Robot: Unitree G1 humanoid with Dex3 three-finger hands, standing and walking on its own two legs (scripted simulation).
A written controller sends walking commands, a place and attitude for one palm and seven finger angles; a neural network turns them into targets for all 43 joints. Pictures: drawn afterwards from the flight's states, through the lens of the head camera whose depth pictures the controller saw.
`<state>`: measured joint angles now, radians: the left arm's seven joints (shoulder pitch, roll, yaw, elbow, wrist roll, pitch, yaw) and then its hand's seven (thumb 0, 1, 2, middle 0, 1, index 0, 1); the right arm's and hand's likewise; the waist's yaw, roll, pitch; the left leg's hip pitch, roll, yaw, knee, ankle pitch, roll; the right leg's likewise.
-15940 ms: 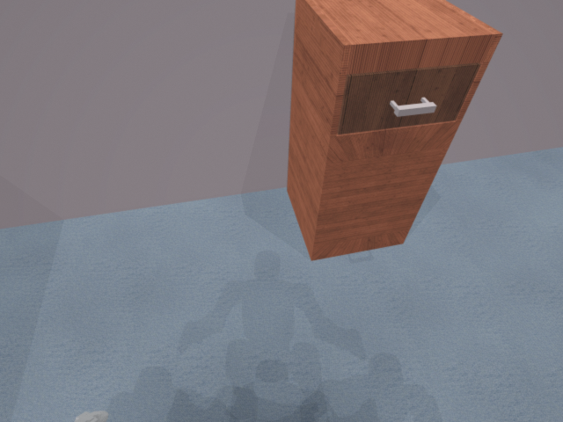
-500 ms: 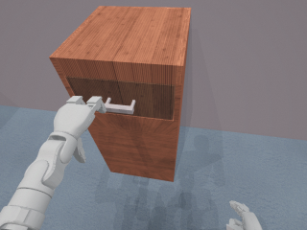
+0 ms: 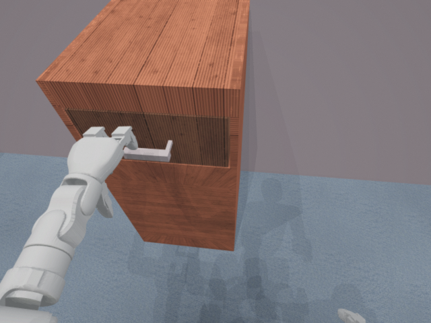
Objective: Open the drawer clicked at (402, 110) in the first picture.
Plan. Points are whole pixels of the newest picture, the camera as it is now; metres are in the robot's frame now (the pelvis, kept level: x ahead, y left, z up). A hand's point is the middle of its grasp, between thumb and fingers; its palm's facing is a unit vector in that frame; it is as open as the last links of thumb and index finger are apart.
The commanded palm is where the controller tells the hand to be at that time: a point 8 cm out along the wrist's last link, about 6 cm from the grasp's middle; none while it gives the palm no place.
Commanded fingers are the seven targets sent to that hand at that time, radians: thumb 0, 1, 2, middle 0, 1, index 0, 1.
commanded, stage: move the hooked fingers above the handle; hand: left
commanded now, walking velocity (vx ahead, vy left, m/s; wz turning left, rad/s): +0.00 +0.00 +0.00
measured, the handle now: (149, 148) +0.50 +0.21 -0.01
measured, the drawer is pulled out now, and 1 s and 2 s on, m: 0.00 0.00 0.00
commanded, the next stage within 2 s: none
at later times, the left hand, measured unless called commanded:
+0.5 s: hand (123, 157) +0.43 +0.23 +0.05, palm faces -0.06 -0.03 -1.00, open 13.8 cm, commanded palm +0.42 +0.23 +0.11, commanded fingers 0.00 -0.50 0.30 -0.30 -1.20 -0.30 -1.20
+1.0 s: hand (136, 147) +0.46 +0.21 +0.04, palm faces -0.03 -0.03 -1.00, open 13.7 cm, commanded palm +0.43 +0.23 +0.10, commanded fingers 0.00 -0.50 0.30 -0.30 -1.20 -0.30 -1.20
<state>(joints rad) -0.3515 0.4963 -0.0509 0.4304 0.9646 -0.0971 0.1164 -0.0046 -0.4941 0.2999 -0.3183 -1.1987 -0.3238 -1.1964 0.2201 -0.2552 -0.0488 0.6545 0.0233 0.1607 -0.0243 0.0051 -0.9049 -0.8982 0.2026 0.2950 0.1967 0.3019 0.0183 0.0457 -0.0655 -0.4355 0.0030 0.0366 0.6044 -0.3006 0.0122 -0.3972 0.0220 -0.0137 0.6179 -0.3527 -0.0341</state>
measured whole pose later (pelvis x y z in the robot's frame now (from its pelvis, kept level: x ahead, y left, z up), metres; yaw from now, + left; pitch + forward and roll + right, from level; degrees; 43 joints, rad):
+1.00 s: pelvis -0.01 +0.01 -0.01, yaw -1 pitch +14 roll -1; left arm -0.75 0.48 -0.06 0.95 1.07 -0.09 0.24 0.00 -0.49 0.30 -0.33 -1.21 -0.35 -1.22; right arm 0.34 -0.24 -0.04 0.67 0.03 0.18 -0.03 0.00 -0.90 -0.90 0.20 0.30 0.20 0.30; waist -0.10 0.04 -0.12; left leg -0.63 0.01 0.06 0.71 -0.32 0.03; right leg -0.59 0.03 0.01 0.70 -0.35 -0.02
